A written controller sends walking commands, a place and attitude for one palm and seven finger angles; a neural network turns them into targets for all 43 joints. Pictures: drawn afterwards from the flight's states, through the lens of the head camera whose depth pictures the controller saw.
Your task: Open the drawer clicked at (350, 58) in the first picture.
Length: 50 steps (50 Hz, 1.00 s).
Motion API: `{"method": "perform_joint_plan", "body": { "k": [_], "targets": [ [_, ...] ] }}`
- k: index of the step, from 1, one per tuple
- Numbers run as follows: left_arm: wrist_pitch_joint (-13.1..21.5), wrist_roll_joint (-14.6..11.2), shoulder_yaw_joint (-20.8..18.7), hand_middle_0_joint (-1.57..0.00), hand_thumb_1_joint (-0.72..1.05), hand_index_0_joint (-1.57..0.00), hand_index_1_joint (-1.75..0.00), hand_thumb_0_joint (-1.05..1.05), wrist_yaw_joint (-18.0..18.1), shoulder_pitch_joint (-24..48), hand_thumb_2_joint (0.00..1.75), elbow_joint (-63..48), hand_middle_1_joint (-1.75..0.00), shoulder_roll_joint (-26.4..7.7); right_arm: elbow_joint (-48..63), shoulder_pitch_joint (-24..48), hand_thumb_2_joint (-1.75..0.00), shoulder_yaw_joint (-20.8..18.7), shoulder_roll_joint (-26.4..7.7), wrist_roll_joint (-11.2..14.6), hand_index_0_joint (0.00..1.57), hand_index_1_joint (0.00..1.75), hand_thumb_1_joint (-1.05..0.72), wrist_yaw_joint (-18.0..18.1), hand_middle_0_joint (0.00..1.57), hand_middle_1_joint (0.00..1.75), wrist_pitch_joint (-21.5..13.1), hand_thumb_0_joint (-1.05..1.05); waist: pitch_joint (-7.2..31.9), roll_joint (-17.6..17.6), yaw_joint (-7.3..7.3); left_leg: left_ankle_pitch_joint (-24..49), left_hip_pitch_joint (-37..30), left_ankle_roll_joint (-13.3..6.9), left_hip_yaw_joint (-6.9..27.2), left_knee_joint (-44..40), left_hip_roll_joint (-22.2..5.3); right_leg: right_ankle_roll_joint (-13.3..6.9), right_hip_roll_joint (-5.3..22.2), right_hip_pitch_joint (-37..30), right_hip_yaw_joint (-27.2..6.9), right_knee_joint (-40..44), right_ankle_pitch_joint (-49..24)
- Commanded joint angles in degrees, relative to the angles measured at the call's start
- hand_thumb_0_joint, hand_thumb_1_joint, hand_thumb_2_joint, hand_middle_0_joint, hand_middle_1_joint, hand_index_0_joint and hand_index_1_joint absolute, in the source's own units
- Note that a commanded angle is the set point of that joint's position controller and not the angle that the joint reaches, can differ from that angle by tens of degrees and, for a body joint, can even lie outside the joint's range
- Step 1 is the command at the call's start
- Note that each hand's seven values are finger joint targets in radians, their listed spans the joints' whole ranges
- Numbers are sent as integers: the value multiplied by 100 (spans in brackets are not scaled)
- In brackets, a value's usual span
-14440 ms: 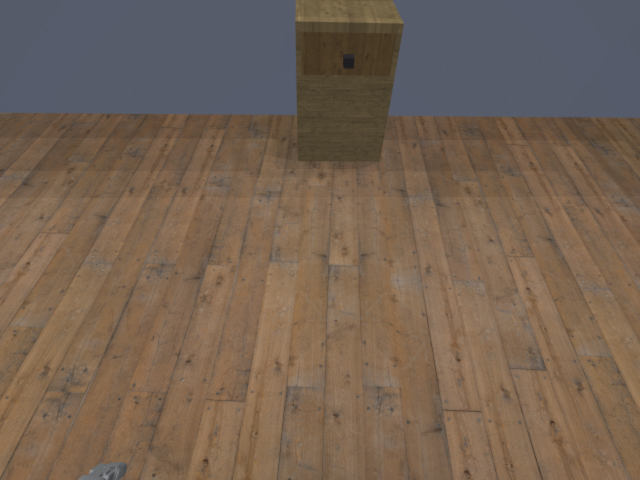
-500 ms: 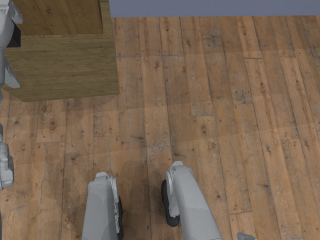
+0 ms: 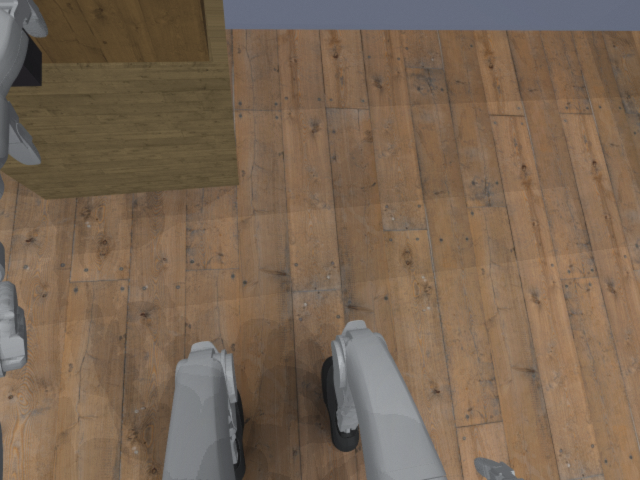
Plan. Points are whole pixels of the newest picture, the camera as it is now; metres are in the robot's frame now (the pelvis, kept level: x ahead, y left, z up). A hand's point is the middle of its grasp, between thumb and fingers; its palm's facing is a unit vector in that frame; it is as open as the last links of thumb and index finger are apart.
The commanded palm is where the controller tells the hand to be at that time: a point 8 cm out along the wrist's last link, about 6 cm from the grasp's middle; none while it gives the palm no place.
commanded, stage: close the thumb around the handle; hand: left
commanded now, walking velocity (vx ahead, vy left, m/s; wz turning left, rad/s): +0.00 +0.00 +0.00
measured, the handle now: (8, 39) +0.60 +0.29 +0.00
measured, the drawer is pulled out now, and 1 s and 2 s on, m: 0.00 0.01 0.09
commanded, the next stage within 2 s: pull the drawer open in 0.60 s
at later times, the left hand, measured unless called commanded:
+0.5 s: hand (6, 82) +0.56 +0.30 -0.02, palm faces -0.05 -0.03 -1.00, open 8.1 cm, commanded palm +0.56 +0.26 +0.03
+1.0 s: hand (6, 90) +0.55 +0.30 -0.02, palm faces -0.06 -0.05 -1.00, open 8.1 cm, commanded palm +0.53 +0.27 +0.03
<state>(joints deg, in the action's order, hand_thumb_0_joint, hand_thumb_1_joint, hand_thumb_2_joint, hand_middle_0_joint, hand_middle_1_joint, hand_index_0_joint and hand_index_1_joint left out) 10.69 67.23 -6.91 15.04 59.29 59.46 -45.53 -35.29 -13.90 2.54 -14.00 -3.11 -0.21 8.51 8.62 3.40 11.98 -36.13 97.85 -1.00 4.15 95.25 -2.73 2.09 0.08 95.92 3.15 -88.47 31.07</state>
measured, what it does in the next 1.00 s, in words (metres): stands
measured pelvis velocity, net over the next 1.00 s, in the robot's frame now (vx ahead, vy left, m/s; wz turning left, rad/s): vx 0.02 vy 0.01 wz -0.01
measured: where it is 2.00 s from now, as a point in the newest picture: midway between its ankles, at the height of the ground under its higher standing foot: (287, 434)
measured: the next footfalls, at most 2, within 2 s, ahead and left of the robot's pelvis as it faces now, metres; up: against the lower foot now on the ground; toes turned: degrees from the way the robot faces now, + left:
none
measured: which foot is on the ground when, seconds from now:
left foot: down 0.00-1.00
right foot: down 0.00-1.00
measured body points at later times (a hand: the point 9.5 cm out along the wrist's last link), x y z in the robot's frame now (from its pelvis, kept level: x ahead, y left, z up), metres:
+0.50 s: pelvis +0.01 +0.00 +0.00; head +0.23 +0.04 +0.39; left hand +0.55 +0.30 +0.03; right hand +0.03 -0.26 -0.11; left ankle +0.04 +0.11 -0.52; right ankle +0.08 -0.14 -0.52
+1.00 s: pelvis +0.02 +0.01 +0.02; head +0.25 +0.04 +0.41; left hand +0.54 +0.30 +0.03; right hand +0.06 -0.26 -0.10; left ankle +0.04 +0.11 -0.52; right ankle +0.08 -0.14 -0.52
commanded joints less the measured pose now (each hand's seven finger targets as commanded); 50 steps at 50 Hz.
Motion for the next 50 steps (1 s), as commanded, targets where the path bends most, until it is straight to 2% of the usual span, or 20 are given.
{"method": "perform_joint_plan", "body": {
  "k": [1,5,6,8,10,12,15,17,20,22,26,29,32,34,36,38,40,45,47,50],
  "targets": [
    [-70,-63,-421,-32,-16,-32,-124,0,75,1848,44,-888,-124,-1769,130,-1296,-90,-403,-1170,-25,20,30,-90,78,20,30,-1,0,3716,1172,-3,2118,-2867,-198,-27,-1139,166,-455,-308,-1882,182,871,-1111],
    [31,-79,-451,-34,6,-34,-126,0,79,1831,54,-1078,-126,-1744,143,-1310,-90,-424,-1164,-37,20,30,-90,78,20,30,-10,0,3797,1294,-32,2255,-3048,-177,12,-1151,145,-456,-299,-1818,195,845,-1161],
    [50,-99,-518,-34,12,-34,-127,0,90,1765,56,-1114,-127,-1800,147,-1310,-90,-420,-1163,-47,20,30,-90,69,20,30,-8,0,3838,1284,-80,2314,-3037,-178,-1,-1149,148,-462,-299,-1919,191,847,-1215],
    [79,-97,-536,-35,23,-35,-128,0,90,1762,61,-1085,-128,-1806,134,-1294,-90,-418,-1155,-49,20,30,-90,74,20,30,-2,0,3791,1167,-50,2280,-2993,-181,19,-1144,135,-462,-298,-1876,186,839,-1186],
    [87,-74,-495,-36,34,-36,-129,0,126,1753,66,-1087,-129,-1744,115,-1320,-90,-429,-1165,-56,20,30,-90,58,20,30,1,0,3766,1338,-78,2326,-3082,-155,37,-1164,138,-477,-299,-1778,213,815,-1163],
    [79,-84,-518,-37,45,-37,-130,0,163,1693,71,-1045,-130,-1730,106,-1332,-90,-447,-1179,-58,20,30,-90,62,20,30,6,0,3741,1100,-47,2296,-3015,-177,27,-1135,129,-455,-306,-1815,201,841,-1179],
    [90,-95,-569,-38,62,-38,-132,0,199,1725,78,-1212,-132,-1737,88,-1356,-90,-459,-1174,-74,20,30,-90,45,20,30,24,0,3966,1351,-110,2590,-3295,-138,56,-1158,119,-472,-293,-1831,212,806,-1330],
    [63,-135,-558,-39,73,-39,-133,0,198,1582,83,-1147,-133,-1648,87,-1348,-90,-473,-1169,-73,20,30,-90,27,20,30,34,0,3902,1191,-111,2613,-3272,-147,49,-1158,110,-464,-303,-1872,214,845,-1363],
    [41,-76,-443,-40,90,-40,-135,0,222,1654,90,-1089,-135,-1530,61,-1323,-90,-473,-1160,-72,20,30,-90,30,20,30,49,0,3717,1267,-77,2497,-3269,-129,82,-1201,102,-478,-305,-1684,237,844,-1238],
    [68,-62,-466,-40,90,-40,-135,0,292,1756,90,-1262,-135,-1523,28,-1357,-90,-501,-1160,-88,20,30,-90,21,20,30,41,0,3924,1358,-86,2657,-3464,-115,97,-1199,100,-478,-299,-1715,236,847,-1333],
    [14,-57,-494,-40,90,-40,-135,0,323,1691,90,-1142,-135,-1535,8,-1349,-90,-503,-1158,-96,20,30,-90,14,20,30,59,0,3834,1198,-76,2682,-3384,-132,67,-1181,95,-468,-299,-1800,232,875,-1401],
    [19,-54,-485,-40,90,-40,-135,0,321,1625,90,-1262,-135,-1451,6,-1341,-90,-526,-1148,-108,20,30,-90,-5,20,30,75,0,4032,1511,-145,2937,-3751,-70,115,-1230,79,-495,-298,-1710,255,850,-1468],
    [11,-114,-455,-40,90,-40,-135,0,326,1562,90,-1203,-135,-1399,-3,-1320,-90,-525,-1130,-100,20,30,-90,-3,20,30,61,0,3901,1219,-105,2814,-3487,-138,36,-1199,92,-470,-308,-1940,220,928,-1556],
    [35,-110,-477,-40,90,-40,-135,0,312,1619,90,-1256,-135,-1465,-3,-1310,-90,-510,-1133,-102,20,30,-90,2,20,30,61,0,3932,1332,-119,2818,-3502,-131,38,-1219,90,-476,-307,-1956,214,910,-1566],
    [41,-116,-550,-40,90,-40,-135,0,312,1421,90,-1259,-135,-1523,3,-1297,-90,-512,-1139,-101,20,30,-90,-3,20,30,72,0,3930,1274,-199,2855,-3522,-124,35,-1242,93,-485,-309,-2020,232,906,-1590],
    [66,-163,-561,-40,90,-40,-135,0,282,1056,90,-1329,-135,-1380,61,-1254,-90,-524,-1106,-107,20,30,-90,-15,20,30,83,0,4065,1348,-305,3067,-3675,-114,4,-1281,96,-494,-293,-2150,207,904,-1793],
    [78,-200,-589,-40,90,-40,-135,0,281,767,90,-1394,-135,-1328,87,-1238,-90,-540,-1110,-100,20,30,-90,-21,20,30,106,0,4058,1246,-378,3153,-3713,-110,2,-1302,93,-491,-301,-2219,217,904,-1877],
    [118,-247,-505,-40,90,-40,-135,0,314,468,90,-1475,-135,-1089,87,-1174,-90,-578,-1097,-99,20,30,-90,-9,20,30,116,0,3886,1017,-376,3102,-3655,-132,-36,-1341,72,-472,-290,-2281,184,967,-1964],
    [110,-245,-583,-40,90,-40,-135,0,346,304,90,-1433,-135,-1172,96,-1160,-90,-567,-1110,-95,20,30,-90,-9,20,30,127,0,3814,875,-440,3038,-3509,-142,-68,-1378,88,-477,-295,-2460,175,976,-1992],
    [146,-248,-614,-40,90,-40,-135,0,394,99,90,-1536,-135,-1097,102,-1133,-90,-597,-1103,-105,20,30,-90,-1,20,30,143,0,3867,908,-499,3247,-3665,-126,-74,-1398,82,-478,-278,-2475,163,961,-2153]
  ]
}}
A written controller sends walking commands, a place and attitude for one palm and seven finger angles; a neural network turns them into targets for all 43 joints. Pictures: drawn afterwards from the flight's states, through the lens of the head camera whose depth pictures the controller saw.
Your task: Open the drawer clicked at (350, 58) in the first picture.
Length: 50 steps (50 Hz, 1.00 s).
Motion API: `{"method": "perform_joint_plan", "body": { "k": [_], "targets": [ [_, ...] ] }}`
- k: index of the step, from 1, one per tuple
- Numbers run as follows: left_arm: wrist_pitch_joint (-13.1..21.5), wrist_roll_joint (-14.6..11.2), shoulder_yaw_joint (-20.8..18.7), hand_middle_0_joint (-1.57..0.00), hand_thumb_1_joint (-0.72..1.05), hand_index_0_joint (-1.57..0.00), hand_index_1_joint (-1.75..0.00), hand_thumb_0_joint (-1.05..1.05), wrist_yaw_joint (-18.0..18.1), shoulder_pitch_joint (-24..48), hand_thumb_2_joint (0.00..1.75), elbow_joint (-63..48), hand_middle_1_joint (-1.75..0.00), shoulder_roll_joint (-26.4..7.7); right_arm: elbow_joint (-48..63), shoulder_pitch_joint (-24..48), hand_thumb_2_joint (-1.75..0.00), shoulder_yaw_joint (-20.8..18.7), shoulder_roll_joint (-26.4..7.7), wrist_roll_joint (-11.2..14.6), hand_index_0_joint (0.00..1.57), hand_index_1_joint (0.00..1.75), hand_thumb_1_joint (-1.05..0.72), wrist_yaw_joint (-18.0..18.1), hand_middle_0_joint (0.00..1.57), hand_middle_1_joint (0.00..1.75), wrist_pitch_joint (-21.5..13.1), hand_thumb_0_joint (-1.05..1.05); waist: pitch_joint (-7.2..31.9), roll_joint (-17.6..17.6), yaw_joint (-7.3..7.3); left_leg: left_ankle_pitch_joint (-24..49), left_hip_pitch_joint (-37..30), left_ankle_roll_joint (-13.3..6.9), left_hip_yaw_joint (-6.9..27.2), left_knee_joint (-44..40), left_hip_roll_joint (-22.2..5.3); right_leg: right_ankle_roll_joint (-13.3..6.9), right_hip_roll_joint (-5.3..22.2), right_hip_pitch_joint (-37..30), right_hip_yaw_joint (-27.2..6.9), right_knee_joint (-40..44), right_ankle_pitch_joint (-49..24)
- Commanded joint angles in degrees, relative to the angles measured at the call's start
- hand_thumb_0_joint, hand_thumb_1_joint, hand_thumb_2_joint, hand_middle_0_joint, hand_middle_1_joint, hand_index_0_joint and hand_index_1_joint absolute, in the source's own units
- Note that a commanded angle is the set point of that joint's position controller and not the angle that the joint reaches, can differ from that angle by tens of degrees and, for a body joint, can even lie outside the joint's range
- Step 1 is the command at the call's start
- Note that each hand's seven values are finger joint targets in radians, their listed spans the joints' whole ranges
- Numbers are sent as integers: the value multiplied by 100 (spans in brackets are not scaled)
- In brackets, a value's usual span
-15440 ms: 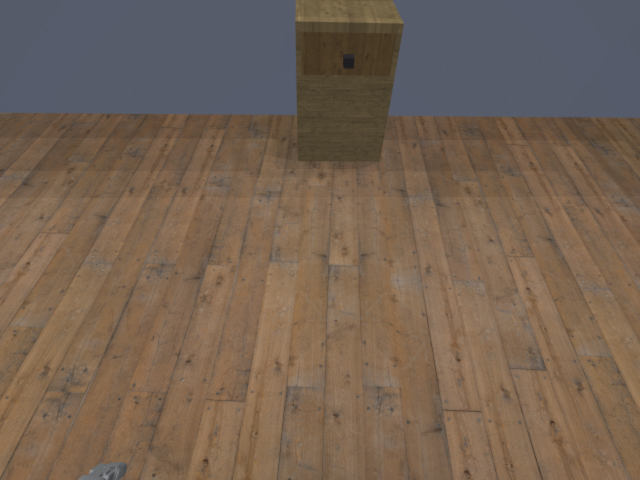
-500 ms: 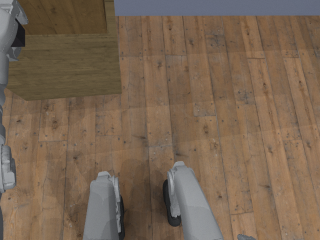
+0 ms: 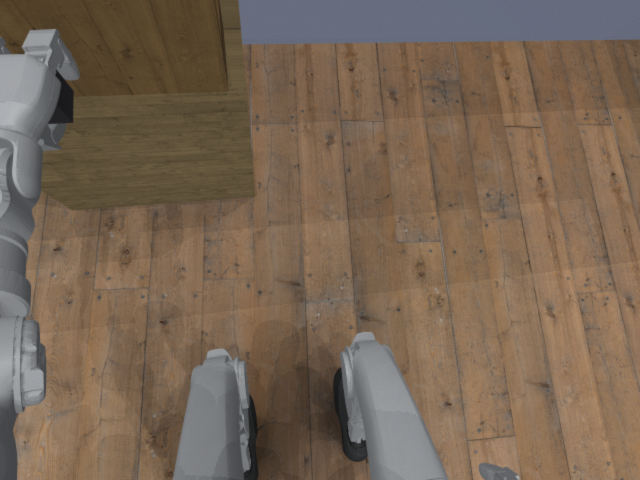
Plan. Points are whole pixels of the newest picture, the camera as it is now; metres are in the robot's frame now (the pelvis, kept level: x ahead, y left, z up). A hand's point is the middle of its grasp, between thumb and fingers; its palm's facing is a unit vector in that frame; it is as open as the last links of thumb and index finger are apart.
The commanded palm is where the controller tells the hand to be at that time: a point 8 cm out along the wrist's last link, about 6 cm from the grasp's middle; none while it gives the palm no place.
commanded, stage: pull the drawer open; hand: left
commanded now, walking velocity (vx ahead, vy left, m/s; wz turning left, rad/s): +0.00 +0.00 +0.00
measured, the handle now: (44, 81) +0.56 +0.29 -0.02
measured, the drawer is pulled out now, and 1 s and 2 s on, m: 0.01 0.09 0.14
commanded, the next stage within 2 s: none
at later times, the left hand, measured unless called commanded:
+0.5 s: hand (41, 150) +0.49 +0.29 -0.04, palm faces -0.06 -0.05 -1.00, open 8.0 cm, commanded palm +0.47 +0.27 +0.01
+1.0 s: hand (39, 186) +0.45 +0.29 -0.04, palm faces -0.05 -0.05 -1.00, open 8.0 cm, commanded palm +0.42 +0.28 +0.01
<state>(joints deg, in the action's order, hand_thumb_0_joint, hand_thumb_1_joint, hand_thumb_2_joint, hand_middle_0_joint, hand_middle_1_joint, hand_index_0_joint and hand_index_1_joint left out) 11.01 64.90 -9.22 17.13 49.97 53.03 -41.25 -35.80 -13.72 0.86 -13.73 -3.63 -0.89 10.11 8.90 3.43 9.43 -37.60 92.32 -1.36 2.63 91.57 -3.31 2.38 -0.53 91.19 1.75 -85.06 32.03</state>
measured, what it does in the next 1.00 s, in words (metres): stands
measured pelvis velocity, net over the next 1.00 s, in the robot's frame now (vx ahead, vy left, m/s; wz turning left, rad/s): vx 0.01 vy -0.01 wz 0.03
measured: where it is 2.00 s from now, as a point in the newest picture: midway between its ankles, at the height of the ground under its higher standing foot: (299, 442)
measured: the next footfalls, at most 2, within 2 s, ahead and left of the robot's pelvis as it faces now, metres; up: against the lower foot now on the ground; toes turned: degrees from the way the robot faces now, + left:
none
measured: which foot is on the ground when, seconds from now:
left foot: down 0.00-1.00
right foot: down 0.00-1.00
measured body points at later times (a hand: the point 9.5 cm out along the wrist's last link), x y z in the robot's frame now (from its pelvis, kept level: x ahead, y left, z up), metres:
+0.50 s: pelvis +0.01 +0.00 +0.02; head +0.22 +0.03 +0.41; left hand +0.49 +0.29 +0.01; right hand +0.09 -0.27 -0.12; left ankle +0.02 +0.10 -0.54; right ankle +0.06 -0.15 -0.54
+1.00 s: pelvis +0.01 -0.01 +0.02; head +0.20 +0.01 +0.42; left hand +0.44 +0.29 +0.01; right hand +0.09 -0.27 -0.12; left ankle +0.02 +0.10 -0.54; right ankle +0.06 -0.15 -0.54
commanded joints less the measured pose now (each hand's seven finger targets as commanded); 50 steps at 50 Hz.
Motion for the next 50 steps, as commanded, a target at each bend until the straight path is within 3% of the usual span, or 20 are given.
{"method": "perform_joint_plan", "body": {
  "k": [1,3,8,10,12,18,19,21,23,34,38,41,44,46,50],
  "targets": [
    [132,-2,-381,-40,90,-40,-135,0,211,976,90,-954,-135,-1479,160,-1150,-90,-437,-1121,-61,20,30,-90,65,20,30,-13,0,3901,917,-273,3453,-3165,-86,88,-1041,137,-513,-218,-2038,303,610,-2282],
    [142,-38,-346,-40,90,-40,-135,0,246,826,90,-943,-135,-1304,144,-1130,-90,-466,-1094,-63,20,30,-90,49,20,30,-14,0,3833,829,-261,3573,-3266,-81,103,-1082,122,-510,-202,-2029,314,640,-2362],
    [218,-63,-515,-40,90,-40,-135,0,352,501,90,-1211,-135,-1350,175,-1065,-90,-491,-1077,-88,20,30,-90,43,20,30,8,0,3992,862,-398,3890,-3446,-71,66,-1121,117,-516,-181,-2296,281,636,-2698],
    [236,-53,-407,-40,90,-40,-135,0,427,436,90,-1269,-135,-1141,171,-1040,-90,-517,-1070,-94,20,30,-90,28,20,30,22,0,3940,885,-384,3947,-3539,-60,90,-1128,109,-512,-181,-2182,297,653,-2651],
    [252,-68,-445,-40,90,-40,-135,0,507,322,90,-1299,-135,-1116,163,-1028,-90,-542,-1068,-104,20,30,-90,23,20,30,15,0,3954,656,-378,3868,-3464,-85,49,-1131,119,-498,-182,-2377,283,693,-2756],
    [248,7,-470,-40,90,-40,-135,0,696,228,90,-1240,-135,-1044,138,-926,-90,-556,-1075,-126,20,30,-90,23,20,30,28,0,3746,753,-417,3818,-3531,-52,63,-1224,118,-519,-166,-2233,289,702,-2621],
    [229,12,-373,-40,90,-40,-135,0,718,188,90,-1192,-135,-908,141,-929,-90,-561,-1076,-120,20,30,-90,14,20,30,40,0,3753,811,-400,3793,-3579,-46,62,-1227,126,-515,-169,-2163,298,713,-2541],
    [224,5,-328,-40,90,-40,-135,0,760,204,90,-1162,-135,-853,128,-887,-90,-577,-1065,-116,20,30,-90,14,20,30,26,0,3710,612,-370,3603,-3443,-71,22,-1215,141,-502,-183,-2247,285,756,-2511],
    [243,-2,-426,-40,90,-40,-135,0,786,126,90,-1271,-135,-946,150,-854,-90,-572,-1058,-117,20,30,-90,19,20,30,21,0,3810,766,-462,3681,-3517,-60,-2,-1266,148,-516,-163,-2370,260,751,-2600],
    [316,-26,-470,-40,90,-40,-135,0,935,-295,90,-1313,-135,-862,139,-717,-90,-591,-1056,-108,20,30,-90,22,20,30,-17,0,3707,599,-533,3342,-3374,-66,-56,-1337,182,-507,-172,-2496,243,795,-2431],
    [345,-32,-395,-40,90,-40,-135,0,1012,-404,90,-1407,-135,-671,126,-670,-90,-613,-1025,-111,20,30,-90,21,20,30,-40,0,3669,611,-521,3369,-3436,-65,-57,-1354,177,-513,-164,-2442,231,816,-2437],
    [365,-33,-480,-40,90,-40,-135,0,1056,-564,90,-1448,-135,-742,138,-645,-90,-625,-1038,-113,20,30,-90,32,20,30,-48,0,3705,477,-567,3285,-3357,-73,-86,-1345,192,-496,-168,-2577,212,819,-2461],
    [397,-51,-555,-40,90,-40,-135,0,1090,-753,90,-1603,-135,-764,141,-611,-90,-625,-1027,-112,20,30,-90,26,20,30,-53,0,3788,646,-651,3366,-3510,-49,-79,-1400,190,-514,-161,-2582,215,800,-2450],
    [381,-75,-473,-40,90,-40,-135,0,1128,-871,90,-1585,-135,-593,154,-546,-90,-636,-1006,-105,20,30,-90,23,20,30,-67,0,3606,526,-620,3221,-3395,-65,-121,-1400,193,-502,-173,-2552,207,858,-2383],
    [400,-24,-488,-40,90,-40,-135,0,1192,-784,90,-1449,-135,-651,99,-508,-90,-632,-1030,-105,20,30,-90,34,20,30,-103,0,3457,437,-595,2905,-3205,-71,-119,-1383,202,-495,-173,-2431,206,842,-2108]
  ]
}}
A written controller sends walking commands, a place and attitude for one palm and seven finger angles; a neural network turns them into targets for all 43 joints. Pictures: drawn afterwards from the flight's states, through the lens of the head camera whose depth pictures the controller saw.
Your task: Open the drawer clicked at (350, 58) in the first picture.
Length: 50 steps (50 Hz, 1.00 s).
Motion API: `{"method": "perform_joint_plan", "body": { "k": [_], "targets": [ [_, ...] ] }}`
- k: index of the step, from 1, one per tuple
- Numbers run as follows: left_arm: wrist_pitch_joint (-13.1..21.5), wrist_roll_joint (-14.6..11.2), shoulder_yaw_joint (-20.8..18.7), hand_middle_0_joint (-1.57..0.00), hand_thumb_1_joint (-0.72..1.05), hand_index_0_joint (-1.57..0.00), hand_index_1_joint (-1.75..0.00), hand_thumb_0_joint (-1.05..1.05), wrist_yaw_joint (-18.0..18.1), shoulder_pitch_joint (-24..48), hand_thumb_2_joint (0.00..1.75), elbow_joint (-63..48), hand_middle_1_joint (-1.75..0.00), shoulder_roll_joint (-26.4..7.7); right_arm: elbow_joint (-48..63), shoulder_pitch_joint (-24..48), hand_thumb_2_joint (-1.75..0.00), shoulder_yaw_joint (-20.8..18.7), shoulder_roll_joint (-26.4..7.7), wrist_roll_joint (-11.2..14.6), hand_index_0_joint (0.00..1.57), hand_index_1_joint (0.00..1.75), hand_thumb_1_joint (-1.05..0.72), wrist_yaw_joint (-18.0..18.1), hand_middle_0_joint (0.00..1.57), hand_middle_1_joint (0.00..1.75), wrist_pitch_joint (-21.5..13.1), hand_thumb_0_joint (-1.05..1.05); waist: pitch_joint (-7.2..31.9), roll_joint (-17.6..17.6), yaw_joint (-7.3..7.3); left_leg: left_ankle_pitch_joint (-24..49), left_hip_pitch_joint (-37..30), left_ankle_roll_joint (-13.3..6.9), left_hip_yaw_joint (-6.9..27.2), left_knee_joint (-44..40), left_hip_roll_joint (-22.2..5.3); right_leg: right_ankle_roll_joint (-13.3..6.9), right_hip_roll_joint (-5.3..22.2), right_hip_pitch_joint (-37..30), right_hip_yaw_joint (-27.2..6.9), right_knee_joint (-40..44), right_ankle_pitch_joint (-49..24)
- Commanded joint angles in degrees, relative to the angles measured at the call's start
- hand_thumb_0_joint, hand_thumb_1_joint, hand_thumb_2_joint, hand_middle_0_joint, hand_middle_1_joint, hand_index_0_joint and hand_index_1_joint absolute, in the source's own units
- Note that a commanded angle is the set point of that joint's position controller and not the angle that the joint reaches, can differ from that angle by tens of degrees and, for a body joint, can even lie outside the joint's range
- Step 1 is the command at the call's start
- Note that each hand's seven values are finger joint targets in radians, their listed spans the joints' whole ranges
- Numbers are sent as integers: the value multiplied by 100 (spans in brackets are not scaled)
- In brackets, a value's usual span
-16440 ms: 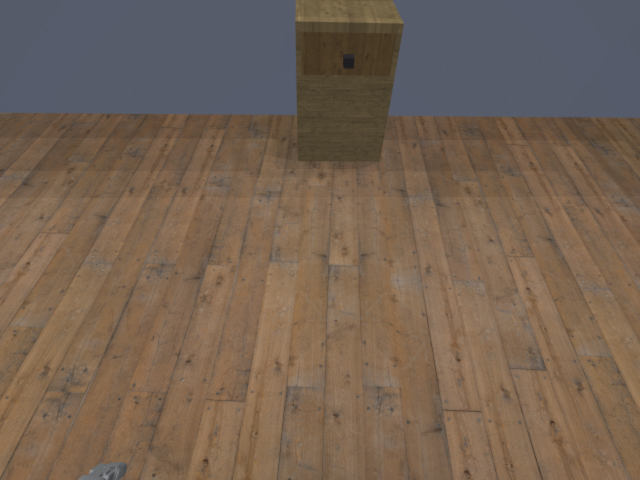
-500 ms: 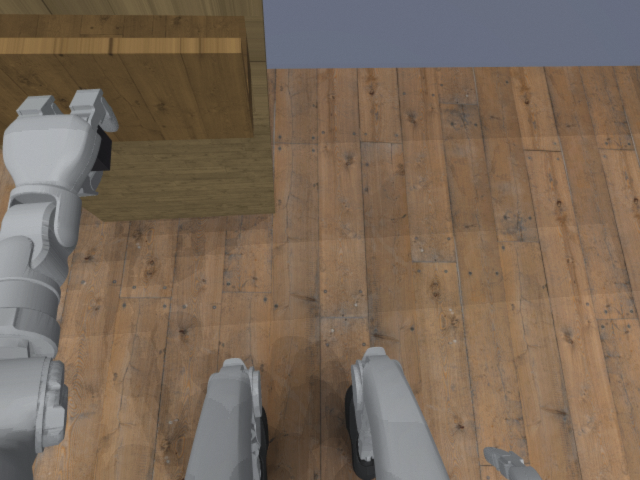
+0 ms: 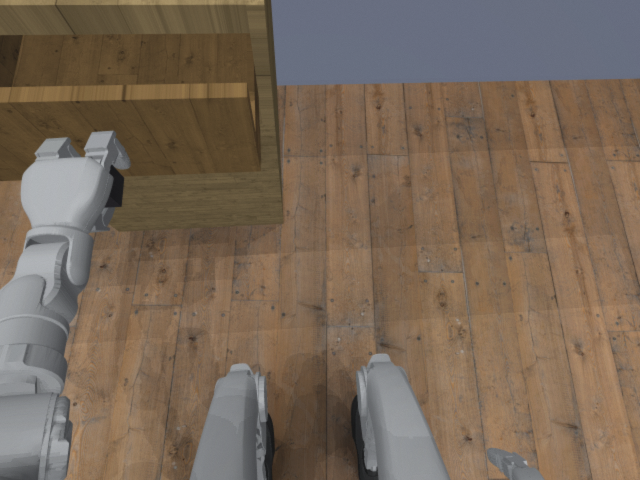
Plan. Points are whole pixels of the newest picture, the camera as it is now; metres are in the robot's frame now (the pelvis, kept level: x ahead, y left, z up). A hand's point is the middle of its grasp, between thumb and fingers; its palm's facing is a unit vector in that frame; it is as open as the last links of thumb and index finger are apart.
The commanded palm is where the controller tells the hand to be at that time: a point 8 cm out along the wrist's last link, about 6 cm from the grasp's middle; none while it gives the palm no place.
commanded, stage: pull the drawer open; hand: left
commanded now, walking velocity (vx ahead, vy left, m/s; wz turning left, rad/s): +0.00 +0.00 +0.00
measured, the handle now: (100, 171) +0.49 +0.28 -0.04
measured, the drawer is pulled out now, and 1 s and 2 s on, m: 0.09 0.14 0.18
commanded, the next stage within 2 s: none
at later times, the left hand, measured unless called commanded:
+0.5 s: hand (93, 227) +0.42 +0.28 -0.06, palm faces -0.05 -0.05 -1.00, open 8.0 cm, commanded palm +0.39 +0.27 -0.01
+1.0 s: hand (90, 249) +0.39 +0.28 -0.06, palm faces -0.05 -0.04 -1.00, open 8.0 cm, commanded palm +0.36 +0.27 -0.01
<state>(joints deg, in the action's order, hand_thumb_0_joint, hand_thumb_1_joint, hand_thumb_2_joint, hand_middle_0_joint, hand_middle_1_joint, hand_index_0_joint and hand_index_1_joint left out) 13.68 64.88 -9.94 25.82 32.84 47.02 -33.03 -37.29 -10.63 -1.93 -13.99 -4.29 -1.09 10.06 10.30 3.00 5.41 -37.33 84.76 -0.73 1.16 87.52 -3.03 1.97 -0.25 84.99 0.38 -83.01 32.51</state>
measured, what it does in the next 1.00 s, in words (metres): stands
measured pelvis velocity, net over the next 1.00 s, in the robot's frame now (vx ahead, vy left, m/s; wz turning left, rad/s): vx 0.00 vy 0.00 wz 0.01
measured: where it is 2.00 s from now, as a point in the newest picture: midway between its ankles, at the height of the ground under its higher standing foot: (315, 466)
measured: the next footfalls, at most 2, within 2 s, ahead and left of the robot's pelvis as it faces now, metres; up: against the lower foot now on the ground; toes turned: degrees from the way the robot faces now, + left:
none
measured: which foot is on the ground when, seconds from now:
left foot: down 0.00-1.00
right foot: down 0.00-1.00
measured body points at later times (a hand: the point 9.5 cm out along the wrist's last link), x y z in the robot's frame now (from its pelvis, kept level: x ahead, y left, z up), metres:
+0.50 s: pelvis +0.00 +0.00 +0.00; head +0.19 +0.01 +0.41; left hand +0.41 +0.28 +0.00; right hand +0.09 -0.27 -0.14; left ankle +0.01 +0.11 -0.56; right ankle +0.05 -0.14 -0.56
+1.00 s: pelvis +0.00 +0.00 +0.01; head +0.18 +0.00 +0.42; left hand +0.39 +0.28 +0.00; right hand +0.12 -0.27 -0.14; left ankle +0.01 +0.11 -0.56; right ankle +0.05 -0.14 -0.56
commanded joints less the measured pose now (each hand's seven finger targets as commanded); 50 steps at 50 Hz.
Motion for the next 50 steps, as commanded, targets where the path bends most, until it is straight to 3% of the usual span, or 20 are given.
{"method": "perform_joint_plan", "body": {
  "k": [1,5,10,15,17,20,22,25,26,27,28,33,35,37,44,47,49,50],
  "targets": [
    [130,-14,-396,-40,90,-40,-135,0,342,912,90,-855,-135,-1436,257,-815,-90,-353,-1002,-40,20,30,-90,57,20,30,-110,0,3322,442,-189,2859,-2429,-136,26,-984,181,-455,-201,-1828,342,639,-2149],
    [95,-5,-353,-40,90,-40,-135,0,365,874,90,-795,-135,-1374,250,-788,-90,-360,-1008,-26,20,30,-90,56,20,30,-119,0,3250,453,-197,2773,-2397,-130,24,-1001,192,-458,-195,-1771,345,642,-2059],
    [65,-30,-349,-40,90,-40,-135,0,355,589,90,-910,-135,-1281,308,-750,-90,-381,-986,-10,20,30,-90,56,20,30,-122,0,3451,517,-285,2906,-2571,-116,12,-1031,208,-461,-196,-1856,326,630,-2168],
    [67,-86,-385,-40,90,-40,-135,0,342,403,90,-1033,-135,-1283,324,-718,-90,-381,-975,5,20,30,-90,74,20,30,-148,0,3412,295,-312,2845,-2451,-133,-11,-1056,214,-449,-197,-2056,308,661,-2221],
    [79,-87,-340,-40,90,-40,-135,0,369,271,90,-1141,-135,-1191,337,-695,-90,-389,-963,4,20,30,-90,71,20,30,-157,0,3396,463,-349,2888,-2573,-112,-9,-1097,218,-464,-191,-2008,313,680,-2208],
    [64,-104,-303,-40,90,-40,-135,0,415,129,90,-1200,-135,-1057,324,-680,-90,-406,-954,1,20,30,-90,67,20,30,-154,0,3340,429,-324,2971,-2651,-115,-8,-1105,207,-455,-184,-1955,322,698,-2239],
    [82,-99,-397,-40,90,-40,-135,0,437,74,90,-1197,-135,-1173,306,-658,-90,-398,-949,-10,20,30,-90,83,20,30,-164,0,3321,247,-327,2902,-2505,-136,-42,-1071,213,-449,-200,-2100,295,704,-2322],
    [120,-80,-476,-40,90,-40,-135,0,466,-25,90,-1364,-135,-1234,327,-627,-90,-390,-949,-21,20,30,-90,86,20,30,-162,0,3332,446,-399,3007,-2581,-117,-38,-1103,216,-470,-184,-2107,287,676,-2371],
    [111,-86,-404,-40,90,-40,-135,0,482,-152,90,-1369,-135,-1100,328,-623,-90,-397,-932,-22,20,30,-90,71,20,30,-161,0,3377,447,-403,3033,-2622,-120,-54,-1106,232,-469,-189,-2137,286,690,-2397],
    [110,-102,-475,-40,90,-40,-135,0,506,-266,90,-1338,-135,-1130,321,-621,-90,-411,-932,-22,20,30,-90,75,20,30,-162,0,3323,221,-401,3038,-2552,-135,-68,-1087,226,-458,-194,-2223,280,711,-2481],
    [100,-112,-549,-40,90,-40,-135,0,504,-384,90,-1358,-135,-1193,349,-594,-90,-391,-943,-29,20,30,-90,73,20,30,-160,0,3262,296,-447,3072,-2561,-119,-36,-1140,217,-476,-191,-2216,283,694,-2474],
    [78,-83,-446,-40,90,-40,-135,0,585,-468,90,-1471,-135,-993,368,-544,-90,-415,-930,-34,20,30,-90,56,20,30,-160,0,3197,373,-424,3057,-2662,-110,-21,-1166,214,-485,-188,-2090,309,717,-2364],
    [72,-66,-418,-40,90,-40,-135,0,606,-375,90,-1442,-135,-990,350,-529,-90,-419,-926,-31,20,30,-90,66,20,30,-163,0,3161,221,-376,2947,-2541,-133,-56,-1103,219,-458,-194,-2114,292,723,-2370],
    [55,-69,-487,-40,90,-40,-135,0,614,-568,90,-1412,-135,-1041,373,-517,-90,-414,-936,-30,20,30,-90,63,20,30,-173,0,3202,246,-449,2848,-2500,-121,-68,-1133,243,-469,-197,-2180,282,717,-2299],
    [-43,-83,-388,-40,90,-40,-135,0,643,-831,90,-1641,-135,-867,463,-441,-90,-421,-924,-15,20,30,-90,61,20,30,-158,0,3223,411,-489,3027,-2774,-94,-42,-1237,235,-483,-181,-2124,311,750,-2294],
    [-41,-83,-333,-40,90,-40,-135,0,645,-763,90,-1702,-135,-830,453,-413,-90,-424,-916,-12,20,30,-90,86,20,30,-190,0,3180,199,-432,2918,-2686,-113,-23,-1214,225,-471,-194,-2143,310,769,-2277],
    [-53,-91,-375,-40,90,-40,-135,0,646,-897,90,-1737,-135,-854,461,-408,-90,-415,-924,-15,20,30,-90,76,20,30,-189,0,3167,400,-486,2941,-2769,-87,-22,-1264,228,-487,-181,-2095,323,761,-2220],
    [-68,-85,-330,-40,90,-40,-135,0,655,-938,90,-1690,-135,-774,461,-393,-90,-425,-916,-13,20,30,-90,79,20,30,-188,0,3146,333,-463,2961,-2781,-101,-34,-1238,232,-481,-191,-2067,318,777,-2243]
  ]
}}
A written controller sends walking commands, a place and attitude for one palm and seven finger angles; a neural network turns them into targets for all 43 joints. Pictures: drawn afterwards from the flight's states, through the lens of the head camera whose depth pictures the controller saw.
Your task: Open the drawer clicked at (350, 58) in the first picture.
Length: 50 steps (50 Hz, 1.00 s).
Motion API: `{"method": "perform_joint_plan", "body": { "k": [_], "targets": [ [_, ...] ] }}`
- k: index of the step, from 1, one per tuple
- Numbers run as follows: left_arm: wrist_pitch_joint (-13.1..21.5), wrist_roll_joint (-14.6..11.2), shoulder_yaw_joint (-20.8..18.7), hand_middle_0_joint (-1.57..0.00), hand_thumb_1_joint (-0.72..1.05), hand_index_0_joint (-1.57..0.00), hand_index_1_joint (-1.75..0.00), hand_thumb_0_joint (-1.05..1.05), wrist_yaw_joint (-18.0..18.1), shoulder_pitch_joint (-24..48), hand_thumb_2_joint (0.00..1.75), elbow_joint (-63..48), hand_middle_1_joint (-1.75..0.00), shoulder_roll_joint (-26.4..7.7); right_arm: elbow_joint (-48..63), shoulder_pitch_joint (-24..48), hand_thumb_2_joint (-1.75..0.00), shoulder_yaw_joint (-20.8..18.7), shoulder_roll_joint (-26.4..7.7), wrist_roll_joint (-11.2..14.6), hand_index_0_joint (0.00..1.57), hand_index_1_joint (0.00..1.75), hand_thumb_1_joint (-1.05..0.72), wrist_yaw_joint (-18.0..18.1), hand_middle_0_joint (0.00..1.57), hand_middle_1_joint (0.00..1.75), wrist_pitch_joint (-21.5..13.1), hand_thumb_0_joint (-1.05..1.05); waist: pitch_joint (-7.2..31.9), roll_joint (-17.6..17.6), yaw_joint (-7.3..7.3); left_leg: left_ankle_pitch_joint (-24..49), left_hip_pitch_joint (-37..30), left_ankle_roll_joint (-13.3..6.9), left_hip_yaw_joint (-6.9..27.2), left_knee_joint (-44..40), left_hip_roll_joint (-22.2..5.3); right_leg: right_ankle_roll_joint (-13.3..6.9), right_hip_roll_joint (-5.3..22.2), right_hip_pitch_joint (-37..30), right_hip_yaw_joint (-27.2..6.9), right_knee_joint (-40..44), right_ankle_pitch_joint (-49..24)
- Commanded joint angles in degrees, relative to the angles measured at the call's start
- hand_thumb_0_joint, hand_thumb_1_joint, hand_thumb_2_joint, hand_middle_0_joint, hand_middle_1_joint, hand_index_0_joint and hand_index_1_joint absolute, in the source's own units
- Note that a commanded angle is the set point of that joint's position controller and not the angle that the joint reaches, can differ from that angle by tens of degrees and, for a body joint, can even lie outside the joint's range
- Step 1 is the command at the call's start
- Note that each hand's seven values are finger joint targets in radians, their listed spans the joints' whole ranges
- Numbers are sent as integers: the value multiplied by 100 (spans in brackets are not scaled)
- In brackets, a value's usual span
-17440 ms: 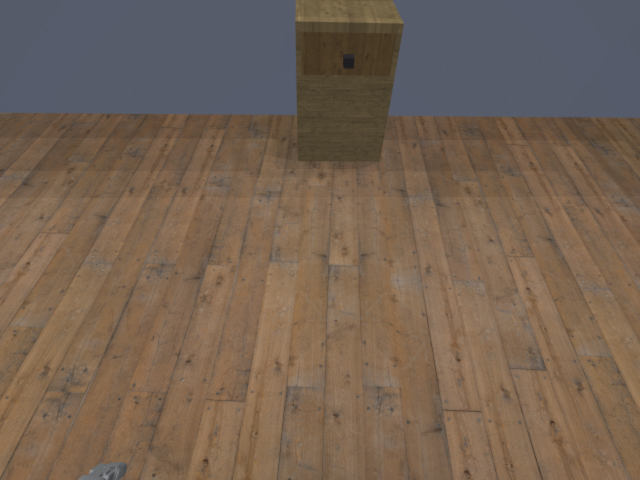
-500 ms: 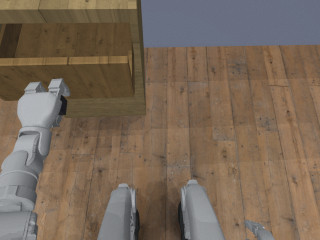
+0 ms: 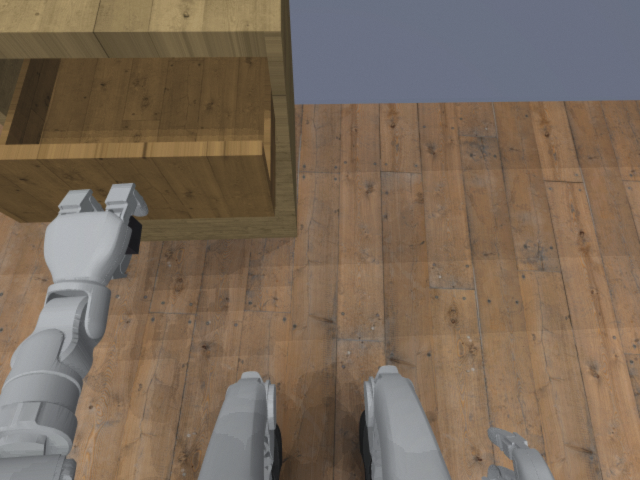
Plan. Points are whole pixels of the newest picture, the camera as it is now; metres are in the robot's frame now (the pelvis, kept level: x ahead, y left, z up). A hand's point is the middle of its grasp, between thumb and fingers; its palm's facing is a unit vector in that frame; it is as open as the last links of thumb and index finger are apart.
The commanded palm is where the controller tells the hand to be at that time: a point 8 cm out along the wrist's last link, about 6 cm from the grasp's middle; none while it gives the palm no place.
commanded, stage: pull the drawer open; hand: left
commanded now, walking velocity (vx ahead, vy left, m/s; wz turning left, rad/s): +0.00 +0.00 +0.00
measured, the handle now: (119, 220) +0.43 +0.27 -0.05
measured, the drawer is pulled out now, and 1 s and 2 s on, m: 0.14 0.18 0.22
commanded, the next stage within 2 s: none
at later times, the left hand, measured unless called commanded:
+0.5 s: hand (111, 271) +0.37 +0.28 -0.07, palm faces -0.06 -0.04 -1.00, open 8.0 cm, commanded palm +0.33 +0.27 -0.02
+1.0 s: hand (109, 286) +0.35 +0.28 -0.07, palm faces -0.06 -0.05 -1.00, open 8.0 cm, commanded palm +0.31 +0.27 -0.02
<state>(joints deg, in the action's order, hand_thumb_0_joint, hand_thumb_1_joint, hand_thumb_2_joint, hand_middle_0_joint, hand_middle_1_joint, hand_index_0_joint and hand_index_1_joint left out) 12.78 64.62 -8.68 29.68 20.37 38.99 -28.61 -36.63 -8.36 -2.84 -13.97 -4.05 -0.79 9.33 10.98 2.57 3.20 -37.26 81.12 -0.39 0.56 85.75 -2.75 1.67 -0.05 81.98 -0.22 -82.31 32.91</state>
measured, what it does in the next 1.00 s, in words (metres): stands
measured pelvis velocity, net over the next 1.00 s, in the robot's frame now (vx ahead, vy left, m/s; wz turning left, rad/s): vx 0.01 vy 0.00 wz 0.00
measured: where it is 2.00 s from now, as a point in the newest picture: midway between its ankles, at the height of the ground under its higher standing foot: outside the picture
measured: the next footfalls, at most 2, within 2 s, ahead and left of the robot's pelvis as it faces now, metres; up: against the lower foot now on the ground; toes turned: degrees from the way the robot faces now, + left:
none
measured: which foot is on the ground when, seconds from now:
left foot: down 0.00-1.00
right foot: down 0.00-1.00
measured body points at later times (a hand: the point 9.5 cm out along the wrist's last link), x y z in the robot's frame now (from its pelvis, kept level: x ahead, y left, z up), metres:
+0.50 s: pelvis +0.01 +0.00 +0.00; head +0.18 +0.01 +0.42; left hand +0.36 +0.28 -0.01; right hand +0.13 -0.26 -0.14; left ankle +0.01 +0.11 -0.57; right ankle +0.04 -0.14 -0.57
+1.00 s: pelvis +0.01 +0.00 +0.01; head +0.18 +0.00 +0.42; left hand +0.34 +0.28 -0.01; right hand +0.15 -0.26 -0.14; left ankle +0.01 +0.11 -0.57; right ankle +0.04 -0.14 -0.57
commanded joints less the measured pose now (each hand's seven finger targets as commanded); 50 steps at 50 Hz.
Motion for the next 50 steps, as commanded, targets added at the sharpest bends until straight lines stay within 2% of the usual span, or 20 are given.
{"method": "perform_joint_plan", "body": {
  "k": [1,3,6,8,11,13,15,18,25,27,28,31,33,35,38,39,44,47,48,50],
  "targets": [
    [19,-70,-434,-40,90,-40,-135,0,275,279,90,-911,-135,-1176,397,-610,-90,-335,-912,-39,20,30,-90,52,20,30,-128,0,3044,274,-221,2907,-2370,-144,24,-1057,194,-441,-215,-1788,380,729,-2276],
    [8,-88,-413,-40,90,-40,-135,0,275,262,90,-948,-135,-1158,405,-603,-90,-322,-898,-37,20,30,-90,50,20,30,-136,0,3030,412,-244,2909,-2369,-136,18,-1094,212,-459,-204,-1829,370,735,-2276],
    [12,-68,-471,-40,90,-40,-135,0,300,94,90,-971,-135,-1196,409,-585,-90,-331,-903,-42,20,30,-90,59,20,30,-143,0,3084,233,-259,2851,-2290,-150,-19,-1041,222,-441,-221,-1917,344,732,-2336],
    [11,-69,-441,-40,90,-40,-135,0,302,116,90,-1056,-135,-1152,422,-558,-90,-327,-899,-46,20,30,-90,55,20,30,-146,0,2983,427,-271,2891,-2366,-128,12,-1094,218,-464,-211,-1831,358,728,-2271],
    [-14,-56,-452,-40,90,-40,-135,0,326,-18,90,-1043,-135,-1149,433,-543,-90,-327,-902,-38,20,30,-90,49,20,30,-141,0,2940,346,-289,2873,-2332,-130,6,-1083,219,-458,-220,-1809,366,723,-2256],
    [-21,-87,-480,-40,90,-40,-135,0,332,-190,90,-1224,-135,-1130,467,-538,-90,-332,-889,-53,20,30,-90,43,20,30,-147,0,3120,465,-359,3070,-2465,-124,9,-1106,226,-475,-217,-1931,360,700,-2404],
    [-44,-96,-482,-40,90,-40,-135,0,342,-327,90,-1217,-135,-1093,480,-524,-90,-344,-884,-37,20,30,-90,42,20,30,-138,0,3060,230,-330,2993,-2411,-135,-3,-1096,221,-458,-230,-1976,365,742,-2417],
    [-65,-87,-453,-40,90,-40,-135,0,347,-320,90,-1252,-135,-1056,476,-493,-90,-334,-889,-42,20,30,-90,48,20,30,-154,0,2962,385,-325,3003,-2424,-121,30,-1139,222,-471,-215,-1878,375,728,-2349],
    [-97,-69,-510,-40,90,-40,-135,0,399,-615,90,-1335,-135,-1067,510,-458,-90,-338,-882,-51,20,30,-90,46,20,30,-164,0,2943,273,-374,2977,-2432,-120,-4,-1122,233,-467,-227,-1940,366,742,-2379],
    [-113,-70,-339,-40,90,-40,-135,0,411,-573,90,-1393,-135,-871,528,-438,-90,-339,-865,-38,20,30,-90,47,20,30,-170,0,2923,271,-310,2939,-2431,-129,2,-1132,231,-460,-218,-1909,376,771,-2354],
    [-118,-87,-418,-40,90,-40,-135,0,399,-631,90,-1450,-135,-931,530,-420,-90,-342,-862,-51,20,30,-90,45,20,30,-178,0,2981,360,-349,3045,-2501,-125,1,-1145,225,-473,-218,-1938,373,767,-2421],
    [-128,-101,-575,-40,90,-40,-135,0,394,-959,90,-1451,-135,-1059,569,-409,-90,-338,-859,-45,20,30,-90,54,20,30,-169,0,3026,187,-430,2982,-2413,-126,-35,-1132,246,-465,-227,-2096,349,760,-2482],
    [-128,-120,-458,-40,90,-40,-135,0,374,-823,90,-1506,-135,-940,558,-379,-90,-326,-850,-47,20,30,-90,54,20,30,-182,0,2862,354,-355,2961,-2421,-124,-23,-1145,233,-472,-219,-1957,355,783,-2411],
    [-113,-92,-521,-40,90,-40,-135,0,395,-928,90,-1488,-135,-1006,570,-344,-90,-331,-858,-46,20,30,-90,56,20,30,-188,0,2858,228,-392,2872,-2362,-127,-20,-1123,235,-466,-231,-1968,355,763,-2352],
    [-143,-63,-500,-40,90,-40,-135,0,424,-1004,90,-1564,-135,-943,596,-335,-90,-329,-857,-53,20,30,-90,50,20,30,-191,0,2885,355,-412,2980,-2458,-108,15,-1165,230,-485,-222,-1896,378,725,-2323],
    [-150,-66,-421,-40,90,-40,-135,0,430,-1056,90,-1585,-135,-839,613,-342,-90,-334,-852,-43,20,30,-90,37,20,30,-184,0,2853,344,-386,2947,-2476,-106,-13,-1158,243,-471,-220,-1878,384,754,-2305],
    [-175,-101,-558,-40,90,-40,-135,0,410,-1249,90,-1565,-135,-961,623,-325,-90,-328,-850,-41,20,30,-90,50,20,30,-202,0,2879,158,-428,2930,-2360,-124,-38,-1122,258,-464,-230,-2038,348,748,-2436],
    [-174,-94,-543,-40,90,-40,-135,0,413,-1390,90,-1628,-135,-928,656,-299,-90,-327,-843,-38,20,30,-90,50,20,30,-215,0,2845,199,-462,2894,-2378,-114,-38,-1136,259,-474,-234,-2008,350,753,-2390],
    [-179,-115,-538,-40,90,-40,-135,0,405,-1320,90,-1741,-135,-932,654,-282,-90,-325,-842,-47,20,30,-90,50,20,30,-210,0,2880,367,-467,2978,-2406,-108,-26,-1158,256,-491,-220,-2015,350,746,-2428],
    [-190,-97,-541,-40,90,-40,-135,0,424,-1471,90,-1707,-135,-897,670,-271,-90,-339,-846,-44,20,30,-90,48,20,30,-205,0,2840,148,-446,2897,-2404,-109,-22,-1137,246,-472,-230,-1963,372,751,-2350]
  ]
}}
